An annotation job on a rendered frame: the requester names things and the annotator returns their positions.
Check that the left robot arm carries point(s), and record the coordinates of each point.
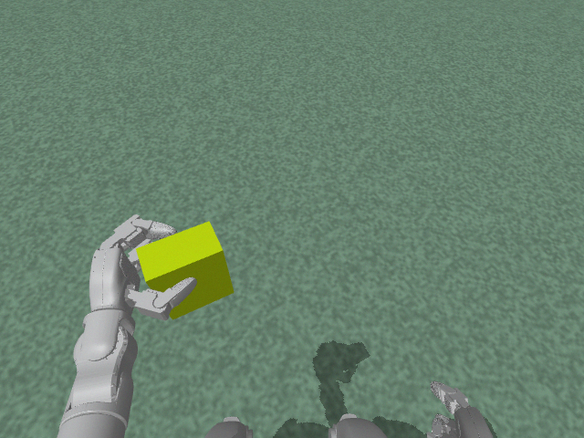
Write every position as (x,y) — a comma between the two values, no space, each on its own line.
(100,400)

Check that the carton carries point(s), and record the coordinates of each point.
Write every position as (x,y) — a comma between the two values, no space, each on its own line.
(195,252)

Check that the left robot hand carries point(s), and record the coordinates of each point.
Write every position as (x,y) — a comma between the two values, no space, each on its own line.
(114,281)

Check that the right robot hand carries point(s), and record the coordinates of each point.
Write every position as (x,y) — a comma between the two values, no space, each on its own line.
(469,422)

